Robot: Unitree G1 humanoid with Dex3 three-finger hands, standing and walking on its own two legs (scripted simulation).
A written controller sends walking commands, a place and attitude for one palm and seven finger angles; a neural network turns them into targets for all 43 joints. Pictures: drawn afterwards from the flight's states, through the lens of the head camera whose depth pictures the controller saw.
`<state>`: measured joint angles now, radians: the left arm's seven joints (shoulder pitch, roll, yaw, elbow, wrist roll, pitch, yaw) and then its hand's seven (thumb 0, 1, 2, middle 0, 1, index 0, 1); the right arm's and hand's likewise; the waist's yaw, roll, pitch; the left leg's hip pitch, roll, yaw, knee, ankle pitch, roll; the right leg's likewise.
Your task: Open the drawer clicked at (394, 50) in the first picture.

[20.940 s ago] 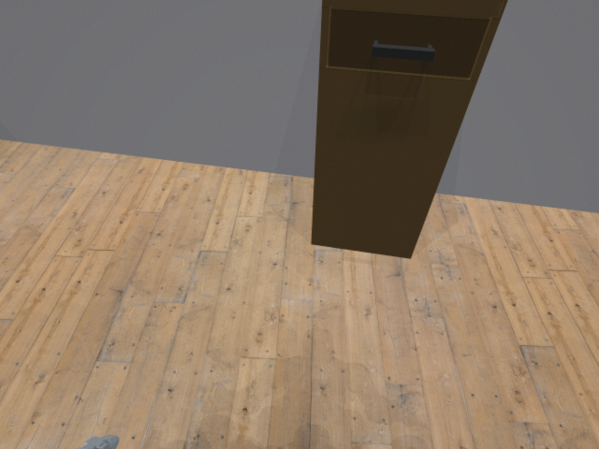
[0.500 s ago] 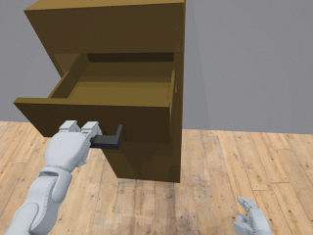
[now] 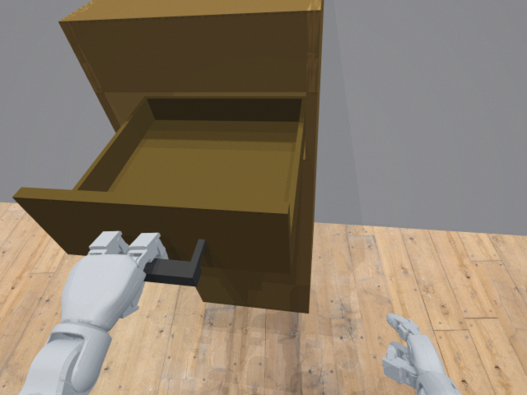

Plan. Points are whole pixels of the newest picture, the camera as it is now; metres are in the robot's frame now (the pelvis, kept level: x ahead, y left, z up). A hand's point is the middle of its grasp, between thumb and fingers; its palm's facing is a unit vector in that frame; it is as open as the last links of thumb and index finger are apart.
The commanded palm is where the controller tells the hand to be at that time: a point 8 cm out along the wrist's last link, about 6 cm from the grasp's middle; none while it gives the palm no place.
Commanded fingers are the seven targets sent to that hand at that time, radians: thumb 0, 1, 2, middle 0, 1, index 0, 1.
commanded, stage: pull the drawer open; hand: left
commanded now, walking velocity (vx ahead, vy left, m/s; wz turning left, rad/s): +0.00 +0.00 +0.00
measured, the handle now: (149, 255) +0.26 +0.20 +0.11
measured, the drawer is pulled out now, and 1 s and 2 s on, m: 0.28 0.30 0.30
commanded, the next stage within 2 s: open the thumb to release the handle in 0.34 s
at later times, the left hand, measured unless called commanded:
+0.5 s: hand (120, 310) +0.19 +0.22 +0.09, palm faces +0.06 -0.07 -1.00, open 5.8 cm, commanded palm +0.16 +0.23 +0.14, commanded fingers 0.00 0.62 0.78 -0.38 -1.32 -0.38 -1.32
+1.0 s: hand (118, 307) +0.19 +0.22 +0.09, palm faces +0.08 -0.07 -0.99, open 12.9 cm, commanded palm +0.17 +0.23 +0.14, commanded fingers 0.00 -0.50 0.30 -0.30 -1.20 -0.30 -1.20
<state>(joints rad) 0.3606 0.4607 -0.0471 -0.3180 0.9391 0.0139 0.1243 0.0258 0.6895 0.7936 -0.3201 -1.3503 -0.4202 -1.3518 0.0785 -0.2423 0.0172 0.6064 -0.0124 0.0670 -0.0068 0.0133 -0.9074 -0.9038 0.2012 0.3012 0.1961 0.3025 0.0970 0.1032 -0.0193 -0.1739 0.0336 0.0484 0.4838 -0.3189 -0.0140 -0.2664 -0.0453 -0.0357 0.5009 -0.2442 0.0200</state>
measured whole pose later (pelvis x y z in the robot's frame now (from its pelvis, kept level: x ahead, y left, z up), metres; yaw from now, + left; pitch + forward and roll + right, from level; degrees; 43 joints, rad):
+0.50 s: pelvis +0.00 +0.00 -0.01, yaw -1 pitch +2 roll +0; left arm 0.53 0.50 -0.01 -0.45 0.94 0.04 0.19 0.01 0.69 0.76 -0.32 -1.35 -0.41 -1.34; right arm 0.11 -0.28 0.01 0.57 -0.01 0.08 -0.01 0.01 -0.91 -0.90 0.20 0.30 0.20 0.30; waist 0.08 0.10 -0.03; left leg -0.22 0.04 0.06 0.56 -0.36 -0.01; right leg -0.31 -0.04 -0.02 0.56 -0.28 0.02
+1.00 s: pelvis -0.01 -0.01 +0.00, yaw +1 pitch -1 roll +0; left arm 0.34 0.47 -0.03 -0.32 0.93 0.02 0.12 0.00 -0.34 0.37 -0.37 -1.24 -0.33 -1.22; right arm 0.07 -0.24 0.03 0.63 -0.01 0.07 -0.03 0.01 -0.91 -0.90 0.20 0.30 0.20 0.30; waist 0.12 0.11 0.00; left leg -0.18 0.04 0.03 0.50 -0.31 -0.02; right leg -0.27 -0.05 -0.05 0.52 -0.24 0.01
